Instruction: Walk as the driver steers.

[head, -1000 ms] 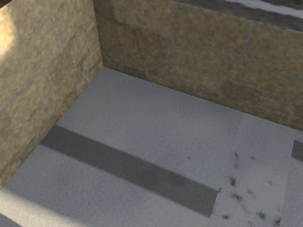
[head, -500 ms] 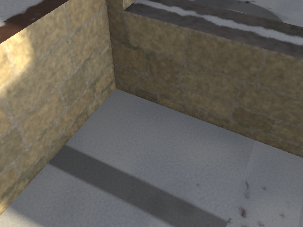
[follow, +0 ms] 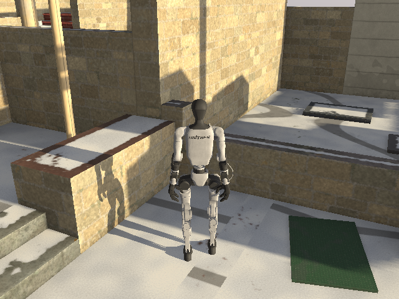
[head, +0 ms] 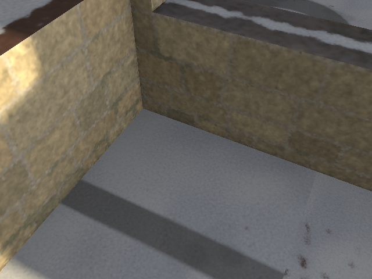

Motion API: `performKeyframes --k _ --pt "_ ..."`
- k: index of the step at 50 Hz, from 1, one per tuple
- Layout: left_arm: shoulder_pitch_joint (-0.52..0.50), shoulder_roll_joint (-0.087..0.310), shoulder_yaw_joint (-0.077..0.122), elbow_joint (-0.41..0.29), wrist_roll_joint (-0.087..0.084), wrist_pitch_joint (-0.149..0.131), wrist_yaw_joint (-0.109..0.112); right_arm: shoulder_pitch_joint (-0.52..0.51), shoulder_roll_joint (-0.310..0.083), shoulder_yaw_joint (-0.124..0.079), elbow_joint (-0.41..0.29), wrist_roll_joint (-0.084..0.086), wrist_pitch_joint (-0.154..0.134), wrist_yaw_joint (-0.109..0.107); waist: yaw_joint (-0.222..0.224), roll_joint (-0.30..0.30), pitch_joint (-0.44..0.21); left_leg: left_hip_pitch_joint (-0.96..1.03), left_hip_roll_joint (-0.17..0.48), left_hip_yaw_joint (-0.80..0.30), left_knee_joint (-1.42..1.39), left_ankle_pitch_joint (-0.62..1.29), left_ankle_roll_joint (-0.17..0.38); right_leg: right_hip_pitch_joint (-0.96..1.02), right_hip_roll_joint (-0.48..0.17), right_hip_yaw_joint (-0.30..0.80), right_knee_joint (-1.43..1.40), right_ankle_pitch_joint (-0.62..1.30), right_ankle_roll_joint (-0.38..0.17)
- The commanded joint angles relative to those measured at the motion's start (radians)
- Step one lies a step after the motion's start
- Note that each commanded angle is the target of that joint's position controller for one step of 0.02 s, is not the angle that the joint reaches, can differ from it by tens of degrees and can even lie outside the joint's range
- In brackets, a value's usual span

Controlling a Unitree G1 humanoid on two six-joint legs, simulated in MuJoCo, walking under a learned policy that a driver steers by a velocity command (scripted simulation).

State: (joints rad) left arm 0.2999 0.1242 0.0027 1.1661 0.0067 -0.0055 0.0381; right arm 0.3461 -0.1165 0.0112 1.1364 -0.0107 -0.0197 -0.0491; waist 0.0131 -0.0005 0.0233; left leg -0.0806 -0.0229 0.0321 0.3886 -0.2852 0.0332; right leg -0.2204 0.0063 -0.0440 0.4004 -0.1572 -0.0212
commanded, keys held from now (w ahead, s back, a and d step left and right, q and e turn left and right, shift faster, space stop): e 0.10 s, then w+e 0.26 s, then no key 0.64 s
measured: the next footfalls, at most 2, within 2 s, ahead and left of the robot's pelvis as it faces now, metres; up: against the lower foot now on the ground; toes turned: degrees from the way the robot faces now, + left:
right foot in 0.36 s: +0.10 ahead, -0.15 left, +0.00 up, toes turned -15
left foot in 0.84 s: +0.31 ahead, -0.04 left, +0.00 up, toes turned -12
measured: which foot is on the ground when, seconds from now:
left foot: down 0.00-0.36, up 0.38-0.82, down 0.84-1.00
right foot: down 0.00-0.12, up 0.14-0.34, down 0.36-1.00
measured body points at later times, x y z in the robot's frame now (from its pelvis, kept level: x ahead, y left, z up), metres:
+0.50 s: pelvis +0.09 -0.08 -0.01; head +0.11 -0.11 +0.44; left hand +0.20 +0.16 -0.13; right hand +0.07 -0.34 -0.16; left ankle +0.05 +0.07 -0.66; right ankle +0.06 -0.14 -0.74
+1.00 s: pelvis +0.19 -0.10 -0.01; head +0.21 -0.10 +0.44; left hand +0.26 +0.11 -0.17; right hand +0.17 -0.33 -0.16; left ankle +0.27 -0.03 -0.74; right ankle +0.12 -0.19 -0.74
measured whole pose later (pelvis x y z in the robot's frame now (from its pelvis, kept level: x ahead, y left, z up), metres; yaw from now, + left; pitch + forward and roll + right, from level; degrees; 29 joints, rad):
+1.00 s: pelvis +0.19 -0.10 -0.01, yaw -16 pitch -2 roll +0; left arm 0.28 0.16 0.01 1.07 0.01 0.00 0.04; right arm 0.24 -0.15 -0.01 1.04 -0.02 -0.01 -0.04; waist 0.01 -0.02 0.06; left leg -0.27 -0.02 0.09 0.46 -0.17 0.06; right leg -0.12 0.03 0.01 0.50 -0.38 -0.05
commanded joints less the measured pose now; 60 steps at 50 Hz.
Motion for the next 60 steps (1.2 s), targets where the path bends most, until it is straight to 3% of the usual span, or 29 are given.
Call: performKeyframes --k 1,5,8,10,12,15,17,18,19,20,21,23,25,28,34,38,40,41,42,43,44,45,47,49,51,52,53,56,60 --pt "0.006 0.093 0.017 -0.050 -0.001 -0.003 0.000 0.061 -0.111 -0.028 -0.030 -0.001 -0.001 -0.014 -0.011 0.018 0.065 -0.098 0.120 -0.082 -0.061 0.132 0.031 -0.020 -0.076 0.111 0.005 0.103 -0.032" --pt "-0.028 0.092 0.028 -0.118 0.006 0.005 -0.004 0.078 -0.167 -0.068 -0.057 -0.006 0.016 -0.034 -0.020 0.073 0.055 -0.093 0.191 -0.102 -0.027 0.134 0.085 -0.146 -0.015 0.072 0.170 0.039 -0.039" --pt "-0.065 0.077 0.036 -0.172 0.030 0.017 -0.020 0.077 -0.182 -0.089 -0.085 -0.014 0.020 -0.036 -0.047 0.167 0.088 -0.117 0.356 -0.257 -0.152 -0.296 0.195 -0.294 0.005 0.013 0.442 -0.330 -0.062" --pt "-0.152 0.094 0.049 -0.233 0.038 0.014 -0.041 0.092 -0.195 -0.098 -0.095 -0.029 0.004 -0.029 -0.056 0.090 0.179 -0.080 0.440 -0.342 -0.228 -0.390 0.253 -0.467 -0.072 0.043 0.569 -0.373 -0.075" --pt "-0.169 0.093 0.053 -0.256 0.027 0.000 -0.056 0.061 -0.207 -0.103 -0.108 -0.031 -0.019 -0.020 -0.041 0.064 0.188 -0.004 0.409 -0.259 -0.225 -0.269 0.205 -0.486 -0.097 0.052 0.487 -0.314 -0.072" --pt "-0.153 0.095 0.063 -0.272 0.010 -0.017 -0.069 0.037 -0.224 -0.110 -0.118 -0.029 -0.048 0.004 -0.032 0.077 0.122 -0.014 0.345 -0.075 -0.161 -0.017 0.148 -0.284 -0.047 -0.041 0.341 -0.257 -0.077" --pt "-0.024 0.088 0.073 -0.241 0.008 -0.023 -0.074 -0.010 -0.246 -0.116 -0.129 -0.018 -0.049 0.021 0.040 0.067 0.068 -0.113 0.283 0.062 0.015 0.169 0.104 -0.015 0.045 -0.133 0.195 -0.154 -0.096" --pt "0.105 0.123 0.095 -0.197 0.015 -0.031 -0.071 -0.001 -0.238 -0.110 -0.134 -0.020 -0.049 0.029 0.090 0.002 -0.008 -0.186 0.234 0.144 0.238 0.291 0.073 0.176 0.092 -0.120 0.143 -0.152 -0.121" --pt "0.239 0.235 0.128 -0.182 0.031 -0.041 -0.055 -0.034 -0.192 -0.095 -0.183 -0.017 -0.048 0.040 0.154 -0.219 -0.064 -0.405 0.140 0.234 0.618 0.170 0.000 0.332 -0.141 0.291 -0.062 -0.340 -0.206" --pt "0.253 0.313 0.131 -0.188 0.018 -0.042 -0.045 -0.067 -0.140 -0.083 -0.243 -0.028 -0.058 0.053 0.119 -0.321 -0.079 -0.644 -0.001 0.098 0.818 -0.306 -0.031 0.383 -0.382 0.785 -0.242 -0.120 -0.316" --pt "0.200 0.287 0.119 -0.181 0.014 -0.038 -0.039 -0.106 -0.174 -0.089 -0.239 -0.028 -0.051 0.053 0.077 -0.107 -0.003 -0.662 0.082 -0.005 0.873 -0.248 -0.016 0.302 -0.382 0.639 -0.174 0.086 -0.318" --pt "0.071 0.228 0.098 -0.219 0.014 -0.049 -0.033 -0.062 -0.140 -0.079 -0.203 -0.003 -0.056 0.055 0.002 -0.003 0.018 -0.552 0.130 -0.023 0.796 -0.098 -0.009 0.176 -0.284 0.355 -0.114 0.462 -0.240" --pt "-0.004 0.173 0.076 -0.240 0.007 -0.056 -0.030 -0.011 -0.156 -0.084 -0.177 -0.022 -0.032 0.052 -0.041 -0.050 -0.012 -0.453 0.123 -0.005 0.730 -0.034 -0.014 0.133 -0.204 0.205 -0.121 0.629 -0.186" --pt "0.044 0.169 0.063 -0.221 0.005 -0.066 -0.025 -0.013 -0.145 -0.083 -0.176 -0.016 0.001 0.050 -0.053 -0.055 -0.029 -0.444 0.090 0.008 0.668 0.034 -0.024 0.158 -0.184 0.131 -0.110 0.821 -0.171" --pt "0.089 0.145 0.034 -0.187 0.013 -0.055 -0.003 -0.147 -0.118 -0.063 -0.205 -0.010 0.013 0.038 -0.012 -0.095 -0.005 -0.412 0.060 0.029 0.392 0.128 -0.019 0.185 -0.173 0.082 -0.081 0.841 -0.140" --pt "0.092 0.143 0.027 -0.162 0.018 -0.047 0.003 -0.136 -0.123 -0.060 -0.189 -0.006 0.008 0.022 -0.008 -0.093 0.009 -0.308 0.036 0.033 0.269 0.084 0.011 0.180 -0.193 0.108 -0.025 0.840 -0.149" --pt "0.067 0.141 0.024 -0.154 0.012 -0.044 0.005 -0.082 -0.119 -0.060 -0.164 -0.005 0.000 0.013 -0.037 -0.074 0.014 -0.210 0.029 0.028 0.138 0.111 0.033 0.169 -0.192 0.127 0.034 0.804 -0.139" --pt "0.054 0.146 0.024 -0.150 0.006 -0.046 0.005 -0.024 -0.120 -0.059 -0.143 -0.008 -0.011 0.009 -0.071 -0.038 -0.001 -0.092 0.055 -0.001 0.014 0.291 0.041 0.136 -0.171 0.122 0.081 0.746 -0.107" --pt "0.080 0.145 0.023 -0.156 0.002 -0.051 0.004 0.049 -0.179 -0.071 -0.123 -0.013 -0.024 0.003 -0.068 0.020 -0.072 0.068 0.161 -0.106 0.026 0.645 0.059 0.078 -0.121 0.110 0.155 0.527 -0.072" --pt "0.212 0.101 0.021 -0.121 -0.013 -0.038 0.003 0.066 -0.205 -0.069 -0.117 -0.010 -0.026 0.004 -0.012 0.136 -0.134 0.137 0.314 -0.244 0.072 0.975 0.190 0.028 -0.031 0.078 0.249 0.045 -0.044" --pt "0.225 0.091 0.023 -0.092 -0.012 -0.012 0.008 0.037 -0.151 -0.052 -0.120 0.002 -0.018 0.009 -0.024 0.187 -0.151 0.080 0.389 -0.328 0.030 0.952 0.275 0.027 0.022 0.052 0.286 -0.333 -0.040" --pt "0.155 0.102 0.028 -0.103 0.000 0.001 0.010 -0.001 -0.121 -0.039 -0.123 -0.006 -0.013 0.013 -0.023 0.162 -0.086 0.005 0.369 -0.338 -0.027 0.771 0.268 0.005 0.025 0.074 0.293 -0.445 -0.043" --pt "0.106 0.076 0.025 -0.097 0.008 0.016 0.001 -0.083 -0.133 -0.034 -0.135 -0.016 -0.001 0.004 0.005 0.113 -0.031 -0.107 0.299 -0.274 -0.094 0.435 0.201 0.039 0.013 0.079 0.232 -0.379 -0.036" --pt "0.150 0.038 0.010 -0.066 0.009 0.021 -0.003 -0.140 -0.142 -0.035 -0.133 -0.002 0.012 0.001 0.051 0.100 -0.004 -0.198 0.208 -0.184 -0.122 0.164 0.097 0.148 0.001 0.065 0.018 -0.141 -0.026" --pt "0.129 0.084 0.012 -0.065 0.021 0.015 -0.001 -0.104 -0.153 -0.045 -0.124 0.012 0.019 0.009 0.010 0.052 0.028 -0.224 0.153 -0.155 -0.139 -0.072 0.024 0.140 -0.049 0.129 -0.077 -0.085 -0.025" --pt "0.108 0.093 0.011 -0.062 0.016 0.011 -0.001 -0.097 -0.143 -0.048 -0.119 0.018 0.021 0.014 -0.010 0.003 0.091 -0.182 0.123 -0.123 -0.140 -0.054 0.014 0.030 -0.064 0.136 -0.075 -0.151 -0.031" --pt "0.098 0.079 0.005 -0.059 0.013 0.004 0.000 -0.083 -0.128 -0.045 -0.104 0.013 0.020 0.016 -0.017 -0.016 0.095 -0.118 0.122 -0.116 -0.110 0.026 0.016 -0.007 -0.073 0.144 -0.097 -0.151 -0.032" --pt "0.084 0.088 0.003 -0.054 0.004 -0.017 0.009 -0.039 -0.109 -0.042 -0.070 0.001 0.010 0.018 -0.032 -0.020 0.056 -0.028 0.126 -0.101 -0.048 0.230 0.029 0.007 -0.092 0.152 -0.127 -0.043 -0.037" --pt "0.098 0.080 -0.002 -0.042 0.004 -0.024 0.011 -0.034 -0.104 -0.039 -0.049 0.004 0.005 0.018 -0.031 -0.018 0.041 -0.034 0.125 -0.092 -0.037 0.266 0.026 0.054 -0.097 0.145 -0.124 0.033 -0.040"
